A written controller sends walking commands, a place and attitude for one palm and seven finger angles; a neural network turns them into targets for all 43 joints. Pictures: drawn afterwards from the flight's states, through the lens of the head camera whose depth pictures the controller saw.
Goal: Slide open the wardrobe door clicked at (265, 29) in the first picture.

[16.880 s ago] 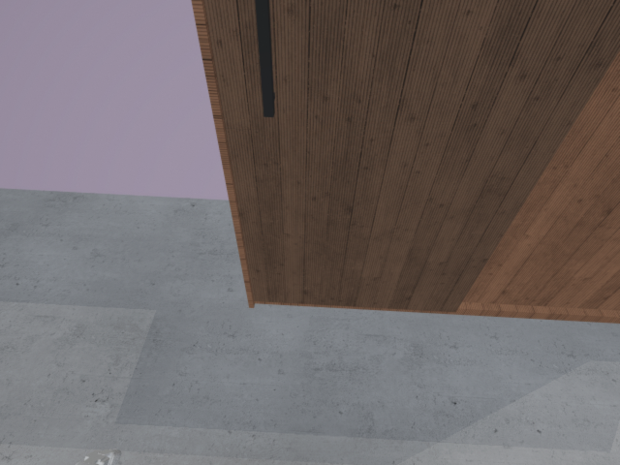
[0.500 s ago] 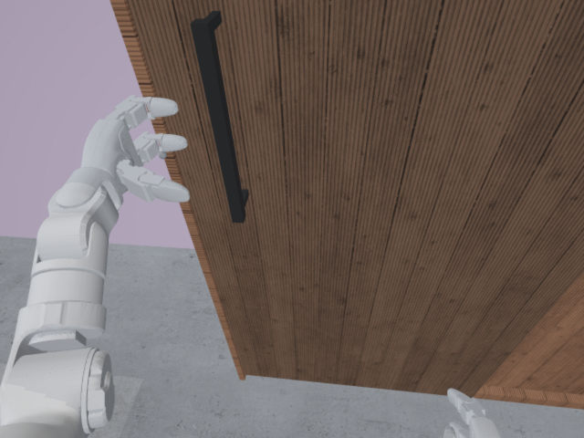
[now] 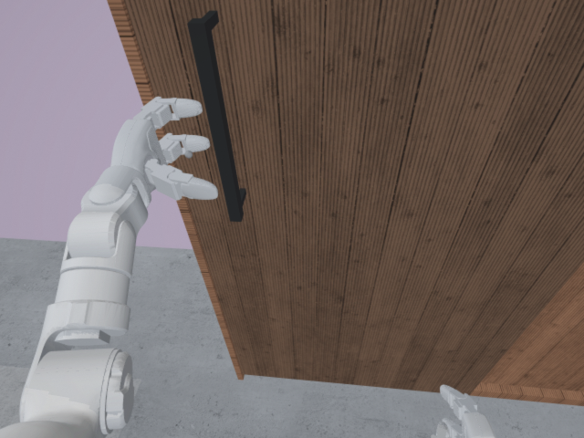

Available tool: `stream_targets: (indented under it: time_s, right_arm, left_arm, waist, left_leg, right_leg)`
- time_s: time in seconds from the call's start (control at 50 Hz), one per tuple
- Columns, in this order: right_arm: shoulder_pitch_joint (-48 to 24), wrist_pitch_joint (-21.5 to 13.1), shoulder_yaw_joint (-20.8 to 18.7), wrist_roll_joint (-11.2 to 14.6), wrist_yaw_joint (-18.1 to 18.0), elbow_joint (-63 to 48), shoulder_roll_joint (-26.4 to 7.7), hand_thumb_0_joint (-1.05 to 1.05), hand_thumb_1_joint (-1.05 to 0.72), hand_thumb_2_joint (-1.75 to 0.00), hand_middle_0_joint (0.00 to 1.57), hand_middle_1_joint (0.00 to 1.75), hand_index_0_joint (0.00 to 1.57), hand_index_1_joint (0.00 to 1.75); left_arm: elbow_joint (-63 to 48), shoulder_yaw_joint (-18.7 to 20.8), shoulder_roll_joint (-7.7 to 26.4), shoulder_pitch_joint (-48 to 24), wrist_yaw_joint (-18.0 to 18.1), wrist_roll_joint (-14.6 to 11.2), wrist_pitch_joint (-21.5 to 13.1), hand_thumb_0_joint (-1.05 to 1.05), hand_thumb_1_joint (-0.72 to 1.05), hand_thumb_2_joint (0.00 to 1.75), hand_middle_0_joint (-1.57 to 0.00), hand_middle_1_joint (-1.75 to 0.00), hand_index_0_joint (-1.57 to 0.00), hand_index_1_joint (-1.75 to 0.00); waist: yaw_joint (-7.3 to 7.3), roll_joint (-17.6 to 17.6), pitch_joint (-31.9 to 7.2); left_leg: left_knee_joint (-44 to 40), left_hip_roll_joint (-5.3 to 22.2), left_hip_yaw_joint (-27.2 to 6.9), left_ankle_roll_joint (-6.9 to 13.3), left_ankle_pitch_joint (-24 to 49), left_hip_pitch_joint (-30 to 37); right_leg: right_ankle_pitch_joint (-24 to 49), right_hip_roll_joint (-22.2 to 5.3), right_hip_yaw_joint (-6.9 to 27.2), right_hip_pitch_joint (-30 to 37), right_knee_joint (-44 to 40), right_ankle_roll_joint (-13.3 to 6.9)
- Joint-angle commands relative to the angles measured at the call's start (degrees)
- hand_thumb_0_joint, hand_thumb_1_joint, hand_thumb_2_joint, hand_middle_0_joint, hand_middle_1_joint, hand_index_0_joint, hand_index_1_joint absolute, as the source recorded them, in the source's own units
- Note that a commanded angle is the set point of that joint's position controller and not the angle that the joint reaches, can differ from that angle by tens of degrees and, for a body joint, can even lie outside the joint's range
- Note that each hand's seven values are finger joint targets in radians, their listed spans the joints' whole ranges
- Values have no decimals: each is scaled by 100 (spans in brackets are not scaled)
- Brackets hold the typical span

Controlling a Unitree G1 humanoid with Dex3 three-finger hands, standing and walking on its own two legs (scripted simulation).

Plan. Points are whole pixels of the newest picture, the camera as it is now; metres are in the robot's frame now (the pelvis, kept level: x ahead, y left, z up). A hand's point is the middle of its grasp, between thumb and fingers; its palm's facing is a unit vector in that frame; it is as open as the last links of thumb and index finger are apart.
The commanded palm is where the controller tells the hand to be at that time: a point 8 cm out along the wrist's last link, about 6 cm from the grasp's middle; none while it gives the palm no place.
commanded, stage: feel for the door with the fingertips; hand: left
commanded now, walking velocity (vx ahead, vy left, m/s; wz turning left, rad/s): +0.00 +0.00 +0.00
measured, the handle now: (225, 131) +0.46 +0.11 +0.22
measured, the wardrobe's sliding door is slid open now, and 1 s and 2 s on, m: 0.00 0.00 0.00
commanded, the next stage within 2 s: slide the fingers in behind the handle in 0.32 s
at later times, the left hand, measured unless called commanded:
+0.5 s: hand (199, 141) +0.43 +0.14 +0.23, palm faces -0.03 -1.00 -0.02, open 13.8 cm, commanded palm +0.40 +0.19 +0.24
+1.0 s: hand (203, 148) +0.41 +0.13 +0.23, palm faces -0.05 -1.00 -0.01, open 14.0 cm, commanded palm +0.38 +0.18 +0.24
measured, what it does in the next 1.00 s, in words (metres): stands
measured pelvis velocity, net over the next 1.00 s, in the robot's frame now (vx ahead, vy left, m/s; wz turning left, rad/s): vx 0.00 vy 0.00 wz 0.00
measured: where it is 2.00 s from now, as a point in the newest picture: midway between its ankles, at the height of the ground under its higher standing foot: outside the picture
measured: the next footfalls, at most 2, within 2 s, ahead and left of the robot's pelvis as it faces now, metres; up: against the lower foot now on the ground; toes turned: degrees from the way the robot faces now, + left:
none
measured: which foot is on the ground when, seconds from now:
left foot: down 0.00-1.00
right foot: down 0.00-1.00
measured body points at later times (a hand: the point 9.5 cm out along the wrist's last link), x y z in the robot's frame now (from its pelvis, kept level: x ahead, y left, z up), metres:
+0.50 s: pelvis +0.00 +0.00 +0.00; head -0.01 -0.03 +0.45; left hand +0.42 +0.19 +0.23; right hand +0.13 -0.25 -0.11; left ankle +0.00 +0.11 -0.74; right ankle -0.01 -0.10 -0.74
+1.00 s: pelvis +0.00 +0.00 +0.00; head -0.02 -0.02 +0.45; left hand +0.41 +0.18 +0.23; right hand +0.16 -0.24 -0.10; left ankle +0.00 +0.12 -0.74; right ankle -0.01 -0.10 -0.74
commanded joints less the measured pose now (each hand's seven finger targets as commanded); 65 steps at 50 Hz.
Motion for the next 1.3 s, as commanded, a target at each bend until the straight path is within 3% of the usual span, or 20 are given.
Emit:
stream_targets:
  time_s: [0.0, 0.04, 0.08, 0.18, 0.26, 0.3, 0.34, 0.42, 0.56, 0.6, 0.66, 0.72, 0.74, 0.8, 0.92, 0.96, 1.12, 1.2, 1.24, 1.28]
  right_arm:
    - [-598, -281, -258, -37, -107, -774, -742, 0, -90, -90, 20, 30, 20, 30]
    - [-561, -304, -252, -20, -100, -752, -700, 0, -90, -90, 20, 30, 20, 30]
    - [-529, -320, -264, -27, -92, -729, -713, 0, -90, -90, 20, 30, 20, 30]
    - [-398, -314, -299, -42, -78, -676, -756, 0, -90, -90, 20, 30, 20, 30]
    - [-365, -294, -308, -41, -55, -724, -743, 0, -90, -90, 20, 30, 20, 30]
    - [-321, -280, -332, -53, -41, -713, -765, 0, -90, -90, 20, 30, 20, 30]
    - [-326, -288, -321, -39, -46, -712, -740, 0, -90, -90, 20, 30, 20, 30]
    - [-259, -300, -332, -41, -68, -624, -775, 0, -90, -90, 20, 30, 20, 30]
    - [-333, -334, -328, -52, -10, -776, -737, 0, -90, -90, 20, 30, 20, 30]
    - [-392, -293, -322, -43, -8, -800, -748, 0, -90, -90, 20, 30, 20, 30]
    - [-424, -250, -298, -16, -28, -792, -742, 0, -90, -90, 20, 30, 20, 30]
    - [-509, -250, -284, -26, -32, -864, -711, 0, -90, -90, 20, 30, 20, 30]
    - [-526, -274, -288, -36, -21, -897, -682, 0, -90, -90, 20, 30, 20, 30]
    - [-547, -225, -278, -49, -29, -858, -712, 0, -90, -90, 20, 30, 20, 30]
    - [-621, -173, -266, -42, -13, -875, -679, 0, -90, -90, 20, 30, 20, 30]
    - [-654, -170, -273, -56, -4, -903, -666, 0, -90, -90, 20, 30, 20, 30]
    - [-731, -74, -247, -45, 3, -880, -635, 0, -90, -90, 20, 30, 20, 30]
    - [-710, -54, -265, -80, -6, -862, -666, 0, -90, -90, 20, 30, 20, 30]
    - [-771, -73, -250, -83, 21, -944, -590, 0, -90, -90, 20, 30, 20, 30]
    - [-751, -70, -260, -91, 40, -941, -593, 0, -90, -90, 20, 30, 20, 30]
  left_arm:
    - [-901, 498, 1384, -2974, 5, -49, -451, 0, -50, 30, -30, -120, -30, -120]
    - [-888, 145, 1053, -3410, -34, -33, -518, 0, -50, 30, -30, -120, -30, -120]
    - [-694, 142, 1003, -3382, -51, -44, -551, 0, -50, 30, -30, -120, -30, -120]
    - [-347, 323, 1165, -3426, -36, -51, -617, 0, -50, 30, -30, -120, -30, -120]
    - [-463, 237, 1138, -3604, 19, 42, -737, 0, -50, 30, -30, -120, -30, -120]
    - [-393, 426, 1306, -3423, 38, 52, -784, 0, -50, 30, -30, -120, -30, -120]
    - [-457, 175, 1035, -3689, -4, 21, -798, 0, -50, 30, -30, -120, -30, -120]
    - [-213, 215, 1122, -3867, -9, 32, -811, 0, -50, 30, -30, -120, -30, -120]
    - [-613, 306, 1105, -3456, -63, -6, -909, 0, -50, 30, -30, -120, -30, -120]
    - [-523, 379, 1137, -3055, -77, -31, -851, 0, -50, 30, -30, -120, -30, -120]
    - [-488, 334, 1184, -3210, -64, -1, -730, 0, -50, 30, -30, -120, -30, -120]
    - [-972, 259, 1147, -3447, 6, 41, -751, 0, -50, 30, -30, -120, -30, -120]
    - [-1089, 178, 986, -3411, 18, 16, -761, 0, -50, 30, -30, -120, -30, -120]
    - [-923, 356, 1092, -2999, 34, -56, -676, 0, -50, 30, -30, -120, -30, -120]
    - [-1179, 108, 860, -3212, 107, 11, -513, 0, -50, 30, -30, -120, -30, -120]
    - [-1181, 242, 888, -2976, 128, -31, -468, 0, -50, 30, -30, -120, -30, -120]
    - [-1191, -65, 536, -3113, 249, -16, -345, 0, -50, 30, -30, -120, -30, -120]
    - [-1193, 250, 875, -3074, 352, 8, -369, 0, -50, 30, -30, -120, -30, -120]
    - [-1560, -38, 543, -3131, 347, 44, -443, 0, -50, 30, -30, -120, -30, -120]
    - [-1547, -6, 508, -2952, 367, 28, -423, 0, -50, 30, -30, -120, -30, -120]
  waist:
    - [11, -314, -1403]
    - [-106, -159, -1360]
    - [-88, -177, -1415]
    - [-61, -521, -1515]
    - [-50, -234, -1596]
    - [4, -299, -1620]
    - [-94, -354, -1578]
    - [-115, -305, -1515]
    - [22, -311, -1796]
    - [74, -362, -1621]
    - [1, -476, -1353]
    - [14, -107, -1554]
    - [3, -223, -1663]
    - [58, -453, -1536]
    - [4, -211, -1548]
    - [64, -423, -1657]
    - [-8, -378, -1372]
    - [75, -465, -1580]
    - [55, -261, -1729]
    - [75, -332, -1776]
  left_leg:
    - [-135, -24, -478, 231, 1239, 669]
    - [-115, -37, -479, 232, 1166, 731]
    - [-95, -40, -485, 228, 1194, 745]
    - [-91, -46, -480, 243, 1263, 631]
    - [-100, -52, -446, 252, 1397, 666]
    - [-79, -30, -459, 257, 1556, 686]
    - [-80, -41, -452, 262, 1455, 720]
    - [-95, -50, -454, 280, 1277, 669]
    - [-93, -63, -450, 275, 1485, 729]
    - [-109, -54, -427, 273, 1457, 645]
    - [-156, -51, -408, 281, 1134, 511]
    - [-156, -61, -427, 275, 1240, 695]
    - [-132, -59, -447, 274, 1333, 759]
    - [-157, -51, -441, 270, 1322, 664]
    - [-135, -58, -436, 251, 1370, 768]
    - [-106, -65, -424, 260, 1514, 746]
    - [-113, -52, -438, 249, 1343, 723]
    - [-136, -56, -442, 254, 1431, 701]
    - [-103, -58, -415, 245, 1644, 839]
    - [-78, -48, -418, 232, 1780, 857]
  right_leg:
    - [1661, -91, 374, 78, -351, 27]
    - [1590, -90, 369, -89, -354, 20]
    - [1609, -81, 360, -97, -325, 6]
    - [1778, -80, 344, 33, -298, 29]
    - [1893, -95, 377, 100, -272, 17]
    - [2030, -78, 364, 184, -262, 7]
    - [1964, -67, 362, 80, -282, 19]
    - [1772, -60, 390, -16, -332, 24]
    - [2036, -69, 381, 249, -254, 7]
    - [2016, -67, 365, 259, -285, 16]
    - [1714, -56, 387, 78, -362, 53]
    - [1702, -69, 404, 134, -345, 15]
    - [1800, -62, 389, 181, -311, 17]
    - [1843, -49, 369, 249, -345, 33]
    - [1838, -54, 364, 131, -330, 16]
    - [2069, -52, 368, 269, -285, 26]
    - [1782, -38, 345, 27, -341, 29]
    - [1876, -47, 368, 242, -323, 29]
    - [2076, -58, 362, 291, -255, 10]
    - [2235, -38, 344, 329, -219, 8]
